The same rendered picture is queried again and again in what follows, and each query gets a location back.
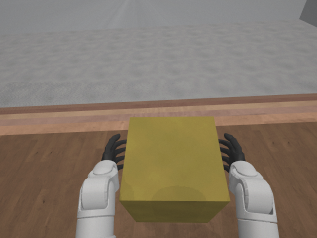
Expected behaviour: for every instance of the robot left forearm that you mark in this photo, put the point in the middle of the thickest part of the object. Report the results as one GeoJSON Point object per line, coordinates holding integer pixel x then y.
{"type": "Point", "coordinates": [96, 204]}

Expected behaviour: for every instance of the robot right hand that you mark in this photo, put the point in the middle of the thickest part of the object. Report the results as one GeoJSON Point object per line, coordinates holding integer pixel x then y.
{"type": "Point", "coordinates": [234, 152]}

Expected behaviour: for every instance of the robot left hand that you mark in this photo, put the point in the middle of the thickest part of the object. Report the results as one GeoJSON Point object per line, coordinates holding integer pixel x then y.
{"type": "Point", "coordinates": [111, 152]}

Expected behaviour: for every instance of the robot right forearm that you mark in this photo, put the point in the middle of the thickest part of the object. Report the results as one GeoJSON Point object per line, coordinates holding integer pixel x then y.
{"type": "Point", "coordinates": [254, 201]}

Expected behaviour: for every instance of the carton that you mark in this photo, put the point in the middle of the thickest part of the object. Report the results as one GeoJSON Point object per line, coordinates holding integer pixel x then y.
{"type": "Point", "coordinates": [173, 170]}

